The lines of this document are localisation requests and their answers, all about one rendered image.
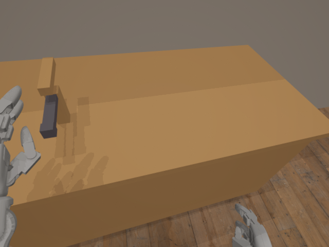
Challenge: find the counter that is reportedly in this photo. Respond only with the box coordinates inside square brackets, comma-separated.
[0, 45, 329, 247]

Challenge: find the left robot forearm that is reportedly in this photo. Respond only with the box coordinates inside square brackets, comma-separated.
[0, 196, 17, 247]

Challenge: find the robot left hand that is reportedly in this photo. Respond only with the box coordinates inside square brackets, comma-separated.
[0, 85, 41, 197]

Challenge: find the tap lever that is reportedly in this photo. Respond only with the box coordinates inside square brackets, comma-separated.
[40, 94, 58, 139]

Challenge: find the robot right hand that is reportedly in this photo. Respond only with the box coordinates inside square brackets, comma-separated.
[232, 204, 272, 247]

